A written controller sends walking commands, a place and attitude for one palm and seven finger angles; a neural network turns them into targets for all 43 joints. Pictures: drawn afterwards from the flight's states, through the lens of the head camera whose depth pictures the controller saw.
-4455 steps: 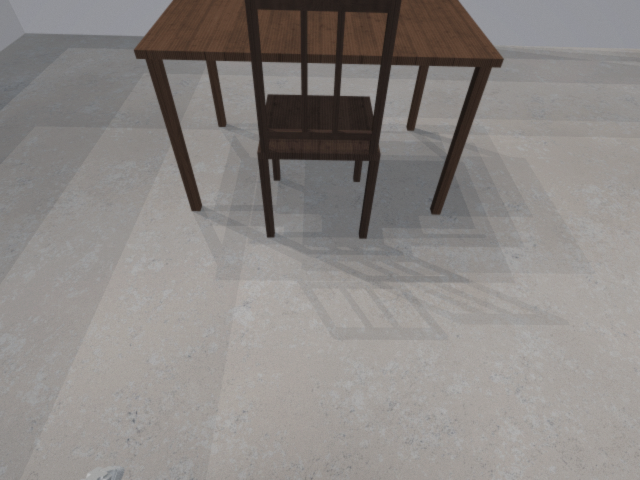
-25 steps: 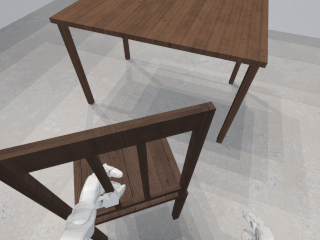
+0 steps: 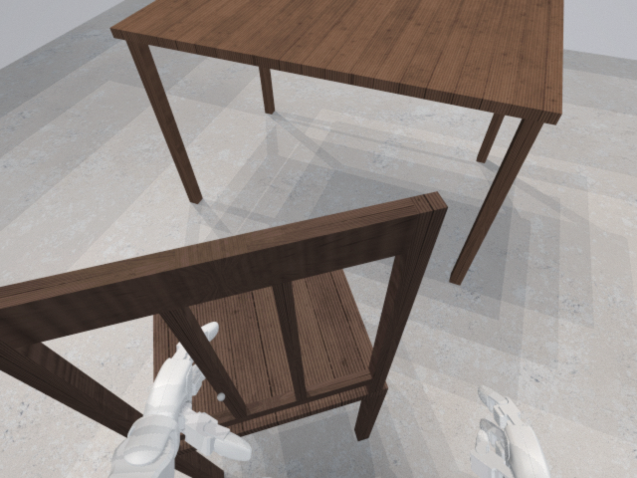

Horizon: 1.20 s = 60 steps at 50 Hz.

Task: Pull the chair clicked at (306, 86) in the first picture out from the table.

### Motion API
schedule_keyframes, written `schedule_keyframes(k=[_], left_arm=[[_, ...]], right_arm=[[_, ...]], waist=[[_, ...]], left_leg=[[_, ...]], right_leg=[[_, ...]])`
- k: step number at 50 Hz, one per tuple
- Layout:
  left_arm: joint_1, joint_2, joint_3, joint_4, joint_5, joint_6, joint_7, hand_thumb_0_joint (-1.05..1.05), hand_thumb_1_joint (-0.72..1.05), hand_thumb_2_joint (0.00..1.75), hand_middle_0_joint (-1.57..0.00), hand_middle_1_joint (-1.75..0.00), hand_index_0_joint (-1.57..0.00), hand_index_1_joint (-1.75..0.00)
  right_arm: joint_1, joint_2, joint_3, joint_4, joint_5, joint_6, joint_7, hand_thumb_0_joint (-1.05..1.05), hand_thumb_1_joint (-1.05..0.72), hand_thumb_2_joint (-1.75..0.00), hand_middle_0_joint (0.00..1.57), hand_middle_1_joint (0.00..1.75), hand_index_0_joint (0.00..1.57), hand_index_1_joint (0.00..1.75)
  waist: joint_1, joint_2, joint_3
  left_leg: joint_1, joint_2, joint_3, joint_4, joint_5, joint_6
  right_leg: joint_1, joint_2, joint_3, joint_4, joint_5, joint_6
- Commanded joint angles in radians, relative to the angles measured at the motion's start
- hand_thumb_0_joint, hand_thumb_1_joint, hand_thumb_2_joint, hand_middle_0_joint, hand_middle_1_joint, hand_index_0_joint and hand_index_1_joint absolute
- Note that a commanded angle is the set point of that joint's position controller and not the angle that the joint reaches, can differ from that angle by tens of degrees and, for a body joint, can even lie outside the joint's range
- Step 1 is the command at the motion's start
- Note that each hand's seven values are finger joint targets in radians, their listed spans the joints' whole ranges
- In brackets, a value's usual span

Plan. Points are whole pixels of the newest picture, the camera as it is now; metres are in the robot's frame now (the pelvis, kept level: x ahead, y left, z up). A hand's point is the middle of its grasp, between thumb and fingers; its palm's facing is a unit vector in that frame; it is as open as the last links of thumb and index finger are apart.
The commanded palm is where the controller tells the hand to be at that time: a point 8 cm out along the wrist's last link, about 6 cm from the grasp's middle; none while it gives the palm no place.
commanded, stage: open the thumb and straighten the fingers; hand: left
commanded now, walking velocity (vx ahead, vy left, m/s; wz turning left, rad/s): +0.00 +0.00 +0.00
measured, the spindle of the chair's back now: (215, 372) +0.26 +0.14 -0.02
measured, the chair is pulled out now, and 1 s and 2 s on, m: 0.62 0.62 0.62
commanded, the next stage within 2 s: draw the fingers out of the gap in 0.06 s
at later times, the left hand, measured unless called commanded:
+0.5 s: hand (225, 443) +0.18 +0.12 -0.03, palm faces -0.05 -0.99 -0.14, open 17.5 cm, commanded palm +0.16 +0.17 -0.01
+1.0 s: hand out of the picture +0.12 +0.12 -0.03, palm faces -0.02 -0.99 -0.11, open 17.5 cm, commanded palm +0.08 +0.18 -0.01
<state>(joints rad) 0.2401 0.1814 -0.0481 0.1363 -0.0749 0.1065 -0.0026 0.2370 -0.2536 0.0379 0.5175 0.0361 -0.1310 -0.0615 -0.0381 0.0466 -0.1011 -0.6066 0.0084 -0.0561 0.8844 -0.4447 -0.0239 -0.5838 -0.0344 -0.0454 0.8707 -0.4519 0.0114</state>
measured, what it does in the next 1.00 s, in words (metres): stands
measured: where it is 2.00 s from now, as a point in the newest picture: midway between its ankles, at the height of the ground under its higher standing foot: outside the picture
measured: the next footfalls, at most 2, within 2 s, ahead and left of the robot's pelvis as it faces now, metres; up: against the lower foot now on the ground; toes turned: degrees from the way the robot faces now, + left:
none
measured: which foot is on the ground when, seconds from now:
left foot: down 0.00-1.00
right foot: down 0.00-1.00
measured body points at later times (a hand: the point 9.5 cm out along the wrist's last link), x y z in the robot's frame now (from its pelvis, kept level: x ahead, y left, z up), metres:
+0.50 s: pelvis +0.00 +0.00 -0.01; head +0.03 -0.01 +0.44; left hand +0.18 +0.17 -0.02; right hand +0.16 -0.24 -0.08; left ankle +0.00 +0.14 -0.70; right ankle -0.01 -0.13 -0.70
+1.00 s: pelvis +0.00 +0.00 -0.02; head +0.02 -0.01 +0.43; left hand +0.11 +0.17 -0.02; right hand +0.19 -0.24 -0.08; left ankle +0.00 +0.14 -0.70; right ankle -0.01 -0.13 -0.70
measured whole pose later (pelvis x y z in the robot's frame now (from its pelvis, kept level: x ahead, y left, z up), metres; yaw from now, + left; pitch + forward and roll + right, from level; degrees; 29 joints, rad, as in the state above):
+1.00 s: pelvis +0.00 +0.00 -0.02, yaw +1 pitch +11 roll -1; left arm 0.79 0.16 -0.14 -0.30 -0.02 0.11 0.01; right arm 0.26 -0.21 0.00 0.42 0.05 -0.11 -0.10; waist -0.02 0.05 -0.18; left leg -0.72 0.01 -0.08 1.03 -0.51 -0.03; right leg -0.68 -0.03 -0.06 1.00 -0.52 0.01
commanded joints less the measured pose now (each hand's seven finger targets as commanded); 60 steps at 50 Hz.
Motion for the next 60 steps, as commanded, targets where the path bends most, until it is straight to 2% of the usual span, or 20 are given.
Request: schedule_keyframes(k=[1, 5, 7, 8, 9, 10, 13, 15, 16, 19, 20, 27, 31, 35, 39, 52, 53, 55, 58, 60], left_arm=[[-0.106, 0.073, 0.025, -0.243, -0.004, -0.044, -0.003, 0.00, -0.55, 0.20, 0.00, 0.00, 0.00, 0.00], [-0.098, 0.075, 0.029, -0.216, -0.002, -0.012, 0.007, 0.00, -0.55, 0.20, 0.00, 0.00, 0.00, 0.00], [-0.117, 0.069, 0.020, -0.244, 0.003, -0.009, 0.014, 0.00, -0.55, 0.20, 0.00, 0.00, 0.00, 0.00], [-0.022, 0.096, 0.069, -0.209, 0.004, -0.004, 0.018, 0.00, -0.55, 0.20, 0.00, 0.00, 0.00, 0.00], [0.014, 0.071, 0.044, -0.236, 0.002, -0.002, 0.017, 0.00, -0.55, 0.20, 0.00, 0.00, 0.00, 0.00], [0.035, 0.092, 0.063, -0.244, 0.004, -0.001, 0.020, 0.00, -0.55, 0.20, 0.00, 0.00, 0.00, 0.00], [0.079, 0.053, 0.007, -0.336, 0.011, -0.008, 0.028, 0.00, -0.55, 0.20, 0.00, 0.00, 0.00, 0.00], [0.132, 0.065, 0.016, -0.353, 0.015, -0.008, 0.039, 0.00, -0.55, 0.20, 0.00, 0.00, 0.00, 0.00], [0.124, 0.053, -0.004, -0.372, 0.018, -0.012, 0.042, 0.00, -0.55, 0.20, 0.00, 0.00, 0.00, 0.00], [0.141, 0.041, -0.032, -0.429, 0.027, -0.022, 0.048, 0.00, -0.55, 0.20, 0.00, 0.00, 0.00, 0.00], [0.134, 0.054, -0.031, -0.436, 0.028, -0.022, 0.055, 0.00, -0.55, 0.20, 0.00, 0.00, 0.00, 0.00], [0.282, 0.053, -0.020, -0.476, 0.031, -0.020, 0.056, 0.00, -0.55, 0.20, 0.00, 0.00, 0.00, 0.00], [0.349, 0.046, -0.035, -0.516, 0.034, -0.011, 0.043, 0.00, -0.55, 0.20, 0.00, 0.00, 0.00, 0.00], [0.421, 0.047, -0.030, -0.526, 0.034, -0.007, 0.032, 0.00, -0.55, 0.20, 0.00, 0.00, 0.00, 0.00], [0.476, 0.041, -0.039, -0.582, 0.036, -0.029, 0.022, 0.00, -0.55, 0.20, 0.00, 0.00, 0.00, 0.00], [0.696, 0.041, -0.048, -0.664, 0.055, -0.073, 0.004, 0.00, -0.55, 0.20, 0.00, 0.00, 0.00, 0.00], [0.604, -0.029, -0.033, -0.792, -0.064, -0.196, -0.015, 0.00, -0.55, 0.20, 0.00, 0.00, 0.00, 0.00], [0.647, 0.047, 0.037, -0.748, -0.076, -0.292, -0.028, 0.00, -0.55, 0.20, 0.00, 0.00, 0.00, 0.00], [0.612, 0.037, 0.032, -0.773, -0.091, -0.415, -0.054, 0.00, -0.55, 0.20, 0.00, 0.00, 0.00, 0.00], [0.595, 0.039, 0.039, -0.730, -0.092, -0.492, -0.072, 0.00, -0.55, 0.20, 0.00, 0.00, 0.00, 0.00]], right_arm=[[-0.032, -0.130, -0.057, -0.150, -0.002, -0.060, -0.018, 0.00, -0.90, -0.90, 0.20, 0.30, 0.20, 0.30], [-0.039, -0.134, -0.056, -0.157, -0.003, -0.053, -0.019, 0.00, -0.90, -0.90, 0.20, 0.30, 0.20, 0.30], [-0.037, -0.130, -0.053, -0.164, -0.004, -0.048, -0.017, 0.00, -0.90, -0.90, 0.20, 0.30, 0.20, 0.30], [-0.037, -0.126, -0.059, -0.169, -0.004, -0.043, -0.017, 0.00, -0.90, -0.90, 0.20, 0.30, 0.20, 0.30], [-0.043, -0.122, -0.055, -0.182, -0.003, -0.039, -0.014, 0.00, -0.90, -0.90, 0.20, 0.30, 0.20, 0.30], [-0.048, -0.120, -0.058, -0.183, 0.000, -0.035, -0.013, 0.00, -0.90, -0.90, 0.20, 0.30, 0.20, 0.30], [-0.048, -0.113, -0.056, -0.207, 0.000, -0.037, -0.009, 0.00, -0.90, -0.90, 0.20, 0.30, 0.20, 0.30], [-0.052, -0.113, -0.061, -0.209, -0.001, -0.039, -0.014, 0.00, -0.90, -0.90, 0.20, 0.30, 0.20, 0.30], [-0.046, -0.114, -0.058, -0.211, -0.002, -0.040, -0.015, 0.00, -0.90, -0.90, 0.20, 0.30, 0.20, 0.30], [-0.043, -0.113, -0.058, -0.221, -0.001, -0.051, -0.018, 0.00, -0.90, -0.90, 0.20, 0.30, 0.20, 0.30], [-0.043, -0.115, -0.056, -0.218, -0.003, -0.054, -0.022, 0.00, -0.90, -0.90, 0.20, 0.30, 0.20, 0.30], [-0.048, -0.099, -0.062, -0.224, -0.002, -0.059, -0.032, 0.00, -0.90, -0.90, 0.20, 0.30, 0.20, 0.30], [-0.054, -0.090, -0.061, -0.235, 0.000, -0.053, -0.033, 0.00, -0.90, -0.90, 0.20, 0.30, 0.20, 0.30], [-0.062, -0.083, -0.068, -0.240, 0.000, -0.048, -0.037, 0.00, -0.90, -0.90, 0.20, 0.30, 0.20, 0.30], [-0.056, -0.075, -0.074, -0.252, 0.002, -0.052, -0.040, 0.00, -0.90, -0.90, 0.20, 0.30, 0.20, 0.30], [-0.065, -0.051, -0.096, -0.282, 0.009, -0.033, -0.049, 0.00, -0.90, -0.90, 0.20, 0.30, 0.20, 0.30], [-0.058, -0.045, -0.091, -0.270, 0.006, -0.063, -0.050, 0.00, -0.90, -0.90, 0.20, 0.30, 0.20, 0.30], [-0.055, -0.050, -0.104, -0.224, 0.008, -0.083, -0.048, 0.00, -0.90, -0.90, 0.20, 0.30, 0.20, 0.30], [-0.060, -0.044, -0.104, -0.204, 0.013, -0.106, -0.032, 0.00, -0.90, -0.90, 0.20, 0.30, 0.20, 0.30], [-0.083, -0.039, -0.109, -0.183, 0.013, -0.112, -0.016, 0.00, -0.90, -0.90, 0.20, 0.30, 0.20, 0.30]], waist=[[-0.027, -0.035, -0.202], [-0.022, -0.077, -0.172], [-0.019, -0.054, -0.190], [0.004, -0.063, -0.186], [0.007, -0.056, -0.189], [0.013, -0.048, -0.187], [0.003, -0.027, -0.183], [0.005, -0.053, -0.165], [-0.009, -0.061, -0.149], [-0.014, -0.019, -0.143], [-0.017, -0.041, -0.137], [-0.001, -0.062, -0.156], [0.001, -0.035, -0.155], [0.004, -0.069, -0.130], [0.005, -0.040, -0.145], [0.020, -0.044, -0.132], [0.013, -0.075, -0.128], [0.033, -0.055, -0.160], [0.030, 0.015, -0.147], [0.033, -0.013, -0.117]], left_leg=[[0.123, -0.005, 0.025, -0.093, 0.339, 0.049], [0.092, -0.006, 0.018, -0.097, 0.298, 0.050], [0.100, -0.009, 0.022, -0.098, 0.288, 0.050], [0.085, -0.008, 0.025, -0.101, 0.283, 0.046], [0.080, -0.010, 0.030, -0.101, 0.283, 0.047], [0.076, -0.009, 0.030, -0.103, 0.291, 0.046], [0.076, -0.007, 0.029, -0.101, 0.274, 0.046], [0.058, -0.005, 0.026, -0.096, 0.268, 0.047], [0.055, -0.007, 0.023, -0.093, 0.250, 0.048], [0.052, -0.009, 0.019, -0.083, 0.203, 0.049], [0.039, -0.011, 0.015, -0.078, 0.194, 0.051], [0.018, -0.019, 0.019, -0.054, 0.191, 0.053], [0.013, -0.019, 0.021, -0.046, 0.207, 0.055], [-0.014, -0.019, 0.020, -0.035, 0.201, 0.058], [-0.009, -0.020, 0.022, -0.020, 0.202, 0.058], [-0.069, -0.023, 0.024, 0.016, 0.181, 0.061], [-0.082, -0.033, 0.021, 0.053, 0.207, 0.055], [-0.087, -0.027, 0.022, 0.068, 0.213, 0.053], [-0.092, -0.026, 0.022, 0.080, 0.191, 0.045], [-0.138, -0.020, 0.013, 0.095, 0.164, 0.042]], right_leg=[[0.088, 0.006, -0.028, -0.110, 0.358, -0.015], [0.079, 0.008, -0.031, -0.117, 0.320, -0.014], [0.082, 0.007, -0.028, -0.113, 0.310, -0.013], [0.090, 0.008, -0.032, -0.109, 0.300, -0.017], [0.095, 0.007, -0.031, -0.109, 0.303, -0.016], [0.107, 0.005, -0.029, -0.110, 0.309, -0.021], [0.086, 0.007, -0.033, -0.103, 0.280, -0.021], [0.079, 0.009, -0.033, -0.104, 0.272, -0.022], [0.059, 0.011, -0.036, -0.102, 0.255, -0.019], [0.020, 0.012, -0.037, -0.097, 0.193, -0.020], [0.020, 0.012, -0.035, -0.099, 0.184, -0.020], [0.026, 0.013, -0.030, -0.085, 0.189, -0.019], [0.025, 0.011, -0.030, -0.076, 0.204, -0.021], [0.019, 0.013, -0.029, -0.078, 0.204, -0.020], [-0.001, 0.014, -0.032, -0.061, 0.204, -0.020], [-0.044, 0.021, -0.036, -0.022, 0.175, -0.026], [-0.072, 0.033, -0.062, -0.001, 0.207, -0.027], [-0.066, 0.035, -0.049, 0.017, 0.207, -0.033], [-0.117, 0.038, -0.050, 0.045, 0.156, -0.033], [-0.144, 0.040, -0.047, 0.061, 0.118, -0.035]])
